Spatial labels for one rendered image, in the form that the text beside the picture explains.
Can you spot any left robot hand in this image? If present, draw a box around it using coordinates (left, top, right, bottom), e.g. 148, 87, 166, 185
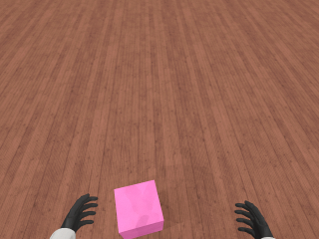
61, 193, 99, 234

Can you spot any left robot forearm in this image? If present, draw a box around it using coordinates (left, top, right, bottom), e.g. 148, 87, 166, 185
50, 228, 76, 239

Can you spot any carton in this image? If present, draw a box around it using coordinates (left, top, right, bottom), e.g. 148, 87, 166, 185
114, 180, 164, 239

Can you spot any right robot hand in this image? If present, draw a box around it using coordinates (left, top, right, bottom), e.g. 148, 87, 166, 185
234, 200, 274, 239

